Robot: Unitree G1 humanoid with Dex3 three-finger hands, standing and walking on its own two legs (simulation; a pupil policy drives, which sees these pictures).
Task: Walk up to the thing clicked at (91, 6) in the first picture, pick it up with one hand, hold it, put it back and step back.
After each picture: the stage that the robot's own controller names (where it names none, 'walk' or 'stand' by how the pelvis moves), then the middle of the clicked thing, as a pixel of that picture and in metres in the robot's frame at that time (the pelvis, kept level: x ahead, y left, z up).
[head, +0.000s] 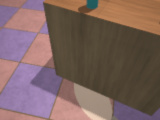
stand; out of the picture +0.90 -0.06 +0.13
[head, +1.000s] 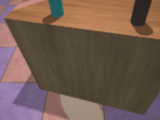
walk; out of the picture +0.79 +0.18 +0.15
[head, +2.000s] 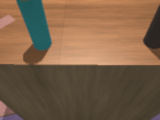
rise first; (34, 17) +0.49 +0.17 +0.16
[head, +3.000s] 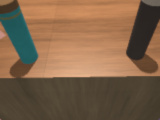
stand; (18, 33) +0.46 +0.24 +0.14
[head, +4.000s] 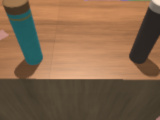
stand; (26, 34) +0.46 +0.20 +0.13
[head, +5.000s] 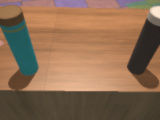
stand; (21, 45) +0.42 +0.22 +0.12
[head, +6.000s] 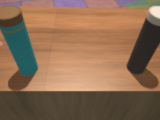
stand; (20, 45) +0.42 +0.22 +0.12
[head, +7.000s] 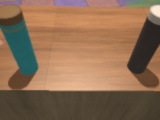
stand; (20, 44) +0.42 +0.22 +0.12
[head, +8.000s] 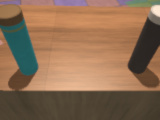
stand; (20, 45) +0.42 +0.22 +0.12
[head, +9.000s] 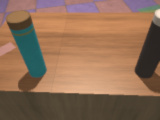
rise first; (29, 48) +0.42 +0.22 +0.13
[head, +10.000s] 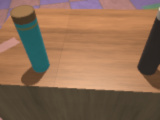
go down; (33, 43) +0.43 +0.22 +0.13
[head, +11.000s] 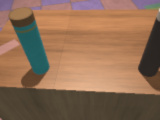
go down; (32, 45) +0.43 +0.22 +0.13
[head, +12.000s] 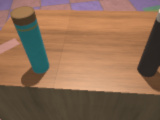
go down; (33, 44) +0.43 +0.22 +0.13
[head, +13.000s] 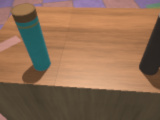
go down; (34, 41) +0.44 +0.22 +0.13
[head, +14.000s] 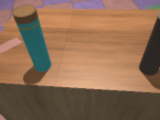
go down; (35, 42) +0.44 +0.22 +0.13
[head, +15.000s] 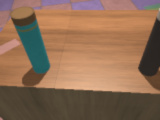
go down; (33, 44) +0.43 +0.22 +0.13
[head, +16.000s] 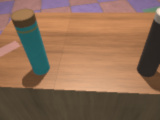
go down; (33, 45) +0.43 +0.22 +0.13
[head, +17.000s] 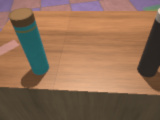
go down; (32, 45) +0.43 +0.22 +0.13
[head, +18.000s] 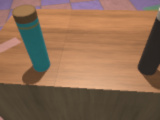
go down; (34, 42) +0.44 +0.22 +0.13
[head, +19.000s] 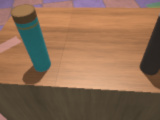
go down; (34, 42) +0.43 +0.22 +0.13
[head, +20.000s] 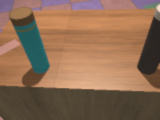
go down; (32, 44) +0.43 +0.22 +0.13
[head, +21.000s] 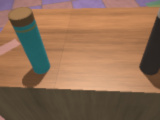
go down; (33, 44) +0.43 +0.21 +0.13
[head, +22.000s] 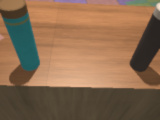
go down; (23, 39) +0.44 +0.20 +0.13
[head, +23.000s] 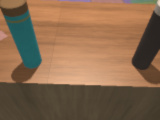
close in; (24, 37) +0.44 +0.21 +0.14
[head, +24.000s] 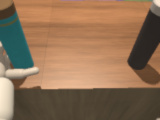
close; (13, 40) +0.42 +0.22 +0.15
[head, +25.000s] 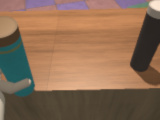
lift; (14, 63) +0.31 +0.19 +0.18
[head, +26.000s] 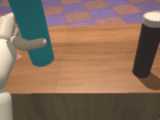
lift; (31, 22) +0.33 +0.13 +0.32
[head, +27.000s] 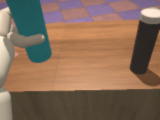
hold; (28, 17) +0.33 +0.14 +0.33
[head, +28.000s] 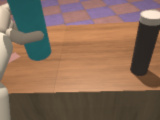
crouch; (28, 14) +0.33 +0.13 +0.34
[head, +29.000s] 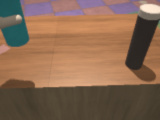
lower; (5, 0) +0.40 +0.20 +0.33
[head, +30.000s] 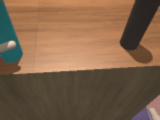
lower; out of the picture +0.45 +0.22 +0.17
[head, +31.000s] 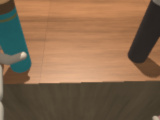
lower; (11, 38) +0.41 +0.21 +0.16
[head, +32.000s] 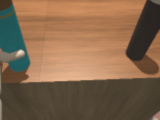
lower; (9, 36) +0.42 +0.21 +0.16
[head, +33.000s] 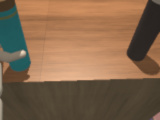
lower; (11, 36) +0.42 +0.21 +0.16
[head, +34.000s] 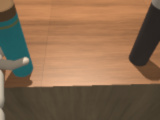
draw back; (13, 43) +0.39 +0.21 +0.16
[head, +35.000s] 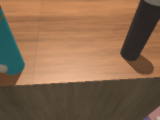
withdraw; (0, 40) +0.40 +0.22 +0.16
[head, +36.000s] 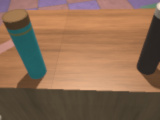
sink last; (28, 48) +0.40 +0.22 +0.14
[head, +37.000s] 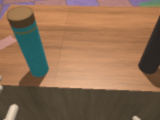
stand; (31, 46) +0.40 +0.21 +0.13
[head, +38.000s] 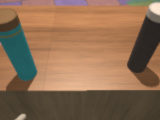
stand; (17, 50) +0.39 +0.22 +0.13
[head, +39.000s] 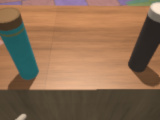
stand; (20, 49) +0.40 +0.22 +0.13
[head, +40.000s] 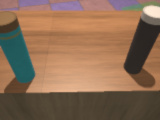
stand; (16, 52) +0.40 +0.22 +0.13
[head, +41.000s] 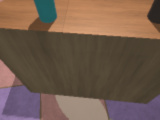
walk; out of the picture +0.58 +0.15 +0.16
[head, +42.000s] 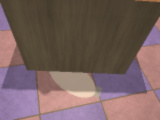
walk; out of the picture +0.93 +0.15 +0.14
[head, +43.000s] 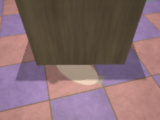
stand; out of the picture +1.15 +0.22 +0.14
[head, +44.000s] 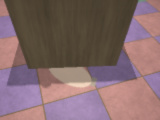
stand; out of the picture +1.12 +0.25 +0.12
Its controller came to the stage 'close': yes
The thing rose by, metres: 0.20
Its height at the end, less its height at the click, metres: +0.00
